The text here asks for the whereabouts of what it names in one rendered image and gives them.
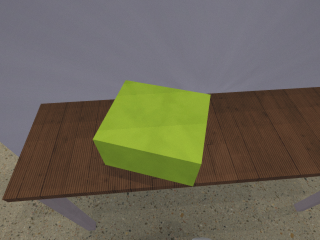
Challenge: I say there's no table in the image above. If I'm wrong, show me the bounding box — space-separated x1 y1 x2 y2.
2 87 320 231

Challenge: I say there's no carton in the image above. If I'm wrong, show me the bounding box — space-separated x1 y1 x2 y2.
93 80 211 187

